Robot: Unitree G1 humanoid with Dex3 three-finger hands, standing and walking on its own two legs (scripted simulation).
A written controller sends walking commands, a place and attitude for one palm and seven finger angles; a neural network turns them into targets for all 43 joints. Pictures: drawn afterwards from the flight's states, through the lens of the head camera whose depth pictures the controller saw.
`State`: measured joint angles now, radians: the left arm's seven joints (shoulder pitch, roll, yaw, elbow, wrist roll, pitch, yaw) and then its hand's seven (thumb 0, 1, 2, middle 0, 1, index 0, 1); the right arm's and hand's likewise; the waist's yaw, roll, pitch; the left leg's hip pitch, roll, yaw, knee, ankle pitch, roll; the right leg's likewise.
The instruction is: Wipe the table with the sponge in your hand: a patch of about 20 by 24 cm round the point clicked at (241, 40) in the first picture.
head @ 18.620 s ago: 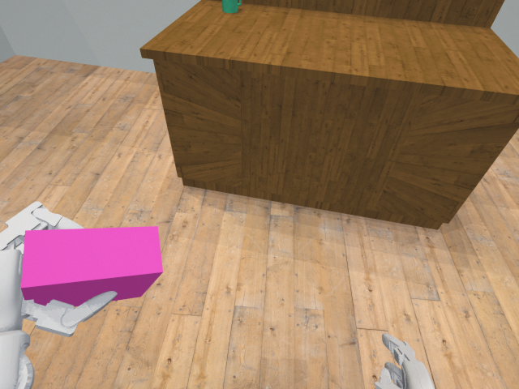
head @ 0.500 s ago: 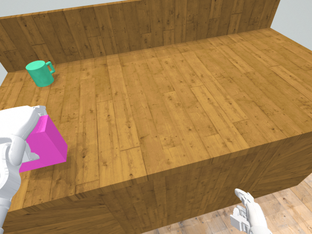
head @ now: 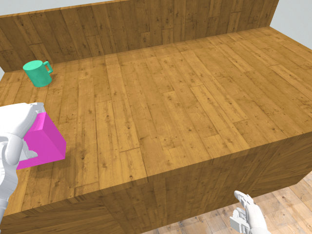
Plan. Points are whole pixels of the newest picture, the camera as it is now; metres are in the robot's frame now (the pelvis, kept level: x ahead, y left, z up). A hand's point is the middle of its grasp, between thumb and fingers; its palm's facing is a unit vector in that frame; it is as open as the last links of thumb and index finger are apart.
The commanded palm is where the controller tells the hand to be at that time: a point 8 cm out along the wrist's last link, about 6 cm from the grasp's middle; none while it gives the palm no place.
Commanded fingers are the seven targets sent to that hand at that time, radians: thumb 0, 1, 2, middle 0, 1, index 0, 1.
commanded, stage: move the sponge above the wiping area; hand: left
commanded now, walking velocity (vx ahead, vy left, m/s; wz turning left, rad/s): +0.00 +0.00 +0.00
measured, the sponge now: (35, 146) +0.26 +0.36 +0.09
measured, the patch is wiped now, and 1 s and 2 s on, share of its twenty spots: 0.00 0.00 0.00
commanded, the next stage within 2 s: lower the sponge onto the table in 0.88 s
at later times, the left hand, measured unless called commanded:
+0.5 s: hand (24, 131) +0.27 +0.36 +0.15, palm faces +0.02 +0.03 -1.00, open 9.9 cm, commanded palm +0.23 +0.36 +0.20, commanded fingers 0.00 0.10 1.30 -1.20 -1.60 -1.20 -1.60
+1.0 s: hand (18, 135) +0.26 +0.37 +0.14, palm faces +0.03 +0.02 -1.00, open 9.9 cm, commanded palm +0.23 +0.36 +0.20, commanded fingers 0.00 0.10 1.30 -1.20 -1.60 -1.20 -1.60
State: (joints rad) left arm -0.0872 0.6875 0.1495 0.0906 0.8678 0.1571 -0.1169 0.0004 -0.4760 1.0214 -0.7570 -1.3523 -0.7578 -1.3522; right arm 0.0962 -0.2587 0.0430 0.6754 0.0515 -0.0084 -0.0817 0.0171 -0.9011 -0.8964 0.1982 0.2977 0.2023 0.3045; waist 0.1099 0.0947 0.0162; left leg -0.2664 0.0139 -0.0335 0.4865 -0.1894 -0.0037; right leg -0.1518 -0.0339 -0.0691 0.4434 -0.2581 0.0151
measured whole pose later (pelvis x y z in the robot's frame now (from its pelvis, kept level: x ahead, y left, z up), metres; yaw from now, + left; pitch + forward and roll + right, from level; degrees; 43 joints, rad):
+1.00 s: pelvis -0.01 +0.00 +0.00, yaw +1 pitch -3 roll -1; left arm -0.14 0.69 0.13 0.13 0.88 0.17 -0.12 0.00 -0.48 1.02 -0.76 -1.35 -0.76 -1.35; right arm 0.08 -0.25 0.05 0.69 0.06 -0.02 -0.10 0.02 -0.90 -0.90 0.20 0.30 0.20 0.30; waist 0.12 0.09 0.02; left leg -0.27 0.01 -0.05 0.49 -0.18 0.00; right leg -0.14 -0.03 -0.08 0.44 -0.25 0.01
